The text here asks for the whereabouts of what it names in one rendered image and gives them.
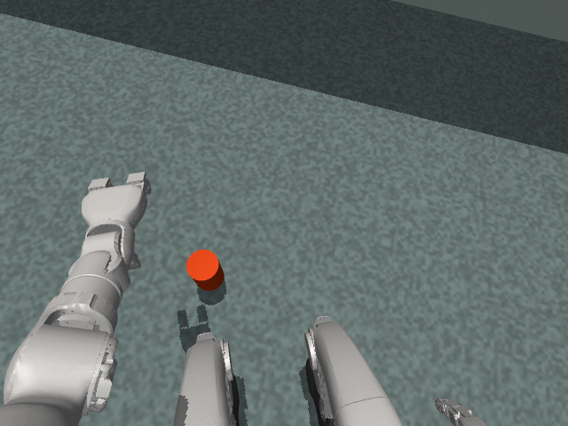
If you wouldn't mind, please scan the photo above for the right robot foot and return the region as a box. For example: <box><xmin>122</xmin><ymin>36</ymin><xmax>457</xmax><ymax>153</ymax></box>
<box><xmin>306</xmin><ymin>358</ymin><xmax>334</xmax><ymax>426</ymax></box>

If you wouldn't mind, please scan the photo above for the left robot hand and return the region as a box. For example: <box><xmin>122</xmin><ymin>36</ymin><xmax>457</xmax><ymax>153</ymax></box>
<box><xmin>82</xmin><ymin>172</ymin><xmax>152</xmax><ymax>270</ymax></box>

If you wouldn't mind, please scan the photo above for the left robot arm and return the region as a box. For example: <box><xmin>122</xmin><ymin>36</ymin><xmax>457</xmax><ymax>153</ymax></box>
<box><xmin>0</xmin><ymin>219</ymin><xmax>135</xmax><ymax>426</ymax></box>

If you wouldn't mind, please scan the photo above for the right robot hand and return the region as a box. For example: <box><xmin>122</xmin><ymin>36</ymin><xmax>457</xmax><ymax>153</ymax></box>
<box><xmin>435</xmin><ymin>398</ymin><xmax>486</xmax><ymax>426</ymax></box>

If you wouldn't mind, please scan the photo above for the can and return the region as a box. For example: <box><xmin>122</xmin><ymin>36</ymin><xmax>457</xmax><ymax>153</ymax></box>
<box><xmin>186</xmin><ymin>249</ymin><xmax>224</xmax><ymax>291</ymax></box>

